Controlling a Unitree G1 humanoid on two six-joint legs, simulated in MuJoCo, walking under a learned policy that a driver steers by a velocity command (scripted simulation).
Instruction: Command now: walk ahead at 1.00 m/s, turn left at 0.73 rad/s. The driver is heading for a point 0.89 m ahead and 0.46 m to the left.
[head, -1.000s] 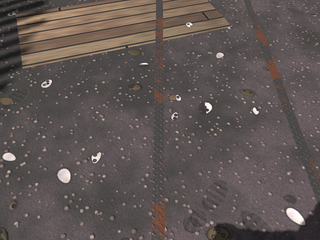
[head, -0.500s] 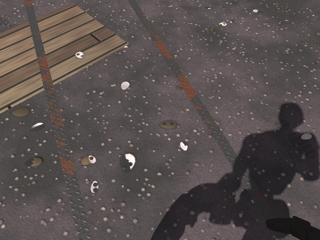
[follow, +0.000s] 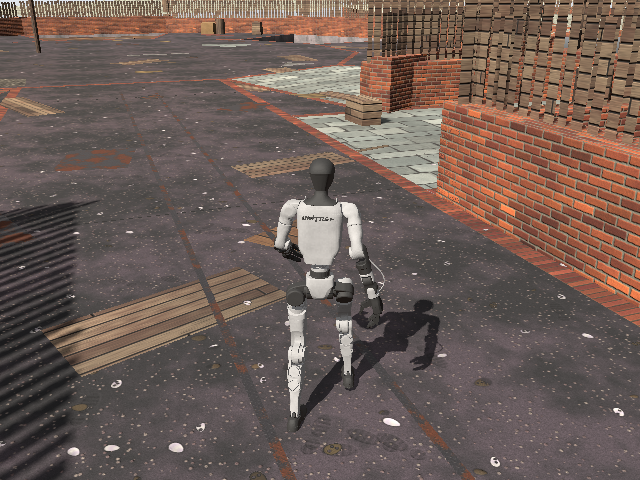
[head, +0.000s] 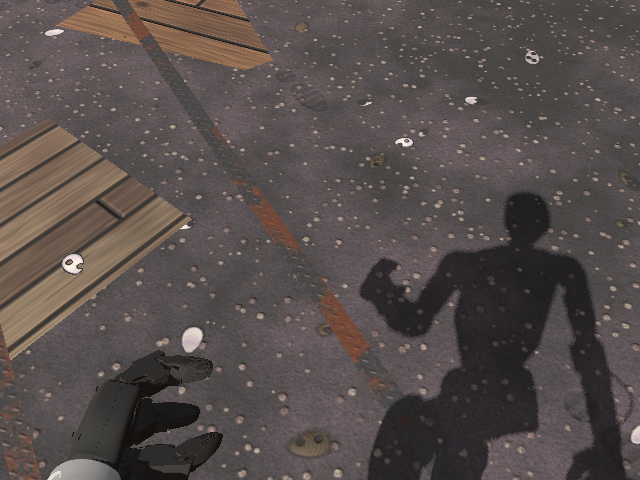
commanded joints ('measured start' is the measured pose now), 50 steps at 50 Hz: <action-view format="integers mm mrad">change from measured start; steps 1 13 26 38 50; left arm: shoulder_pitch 251 423 347 80 426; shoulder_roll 182 76 199 98 125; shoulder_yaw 83 101 103 60 113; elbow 32 197 18 -64 112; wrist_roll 3 -23 -1 -23 7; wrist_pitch -11 -47 -36 29 6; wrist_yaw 38 48 52 25 64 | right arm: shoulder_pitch -117 -491 -174 -259 -404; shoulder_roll -237 -23 -346 -227 -104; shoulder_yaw -56 21 -78 -53 9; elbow -84 -303 -239 -191 -276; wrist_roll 2 -41 -32 -1 -49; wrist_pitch -17 70 88 -9 52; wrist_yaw -4 55 -17 -5 30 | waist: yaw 239 150 11 122 193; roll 3 -103 53 10 -70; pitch -116 56 -281 53 39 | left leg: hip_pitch -324 -929 359 -447 -808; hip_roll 110 192 336 66 125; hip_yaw -82 186 -599 -172 119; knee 300 931 25 -71 1039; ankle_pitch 761 204 -47 440 72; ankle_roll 71 29 405 194 21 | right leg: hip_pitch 600 552 -335 247 510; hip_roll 74 -232 20 -21 -255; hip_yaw -72 -62 34 -42 224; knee -36 -392 1087 86 -317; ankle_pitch -91 134 -367 149 -163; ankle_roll -23 -83 18 50 -100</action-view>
